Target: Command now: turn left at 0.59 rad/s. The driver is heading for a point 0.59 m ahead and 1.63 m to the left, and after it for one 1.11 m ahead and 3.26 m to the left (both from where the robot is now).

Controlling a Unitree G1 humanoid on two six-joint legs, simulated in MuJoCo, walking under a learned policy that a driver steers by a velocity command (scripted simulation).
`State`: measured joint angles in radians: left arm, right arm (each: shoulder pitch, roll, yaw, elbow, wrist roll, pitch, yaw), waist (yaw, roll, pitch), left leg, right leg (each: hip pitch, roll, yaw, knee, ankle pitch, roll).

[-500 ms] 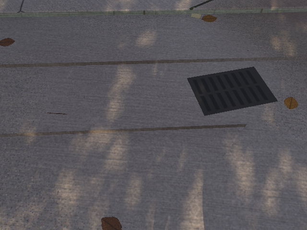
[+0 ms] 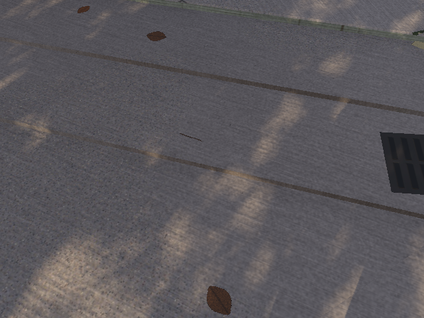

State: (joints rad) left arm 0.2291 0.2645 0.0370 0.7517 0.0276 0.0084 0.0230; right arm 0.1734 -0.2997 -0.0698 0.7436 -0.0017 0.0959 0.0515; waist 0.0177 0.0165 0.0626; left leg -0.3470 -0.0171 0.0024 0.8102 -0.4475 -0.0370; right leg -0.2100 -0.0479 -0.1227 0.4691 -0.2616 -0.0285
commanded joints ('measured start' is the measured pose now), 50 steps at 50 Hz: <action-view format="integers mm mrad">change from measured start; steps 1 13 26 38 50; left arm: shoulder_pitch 26 8 -98 -102 -18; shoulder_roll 199 149 132 143 208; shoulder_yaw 58 48 29 16 52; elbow -37 -46 -99 -115 -56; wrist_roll -1 -4 -22 -6 -1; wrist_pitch -5 35 21 5 3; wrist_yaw -6 -16 2 16 -15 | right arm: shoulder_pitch -24 36 81 123 -9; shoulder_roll -69 -156 -205 -149 -94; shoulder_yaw -11 -24 -47 -40 -5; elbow -87 -72 -63 -19 -78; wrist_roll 8 5 -19 -10 5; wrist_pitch -17 -56 -51 -26 -18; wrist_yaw -2 -47 -39 -14 1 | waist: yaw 17 -12 -48 -46 12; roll -213 80 112 -165 -201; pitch -107 -102 -86 -49 -89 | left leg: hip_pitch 12 296 199 -161 24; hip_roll -24 169 150 -72 -13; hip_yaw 69 -283 -521 -88 50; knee -127 -476 -433 335 -91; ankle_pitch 0 755 580 37 2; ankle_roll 31 249 260 -7 27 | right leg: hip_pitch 133 -351 -198 77 113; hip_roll -240 18 97 -159 -243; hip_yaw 153 153 190 265 145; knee -44 603 257 -179 -83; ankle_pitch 527 -101 -141 361 455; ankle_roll -157 78 45 -154 -167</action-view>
